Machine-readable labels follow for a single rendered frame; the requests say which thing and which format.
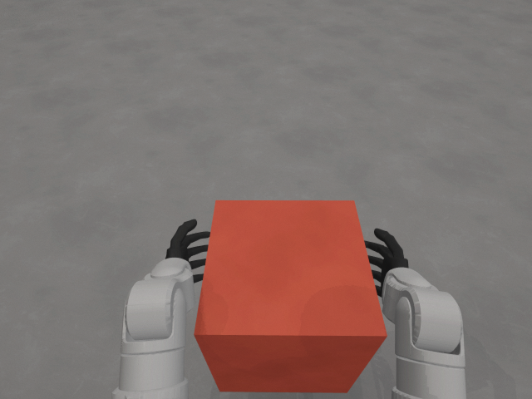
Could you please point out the left robot forearm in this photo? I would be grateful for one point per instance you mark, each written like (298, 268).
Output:
(153, 334)

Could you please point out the carton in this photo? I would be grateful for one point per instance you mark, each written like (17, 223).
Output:
(288, 302)

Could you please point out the robot right hand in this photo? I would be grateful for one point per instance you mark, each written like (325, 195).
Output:
(392, 254)

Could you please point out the right robot forearm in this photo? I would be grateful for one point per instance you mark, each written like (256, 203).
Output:
(429, 338)

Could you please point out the robot left hand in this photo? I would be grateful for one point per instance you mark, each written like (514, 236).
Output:
(180, 242)

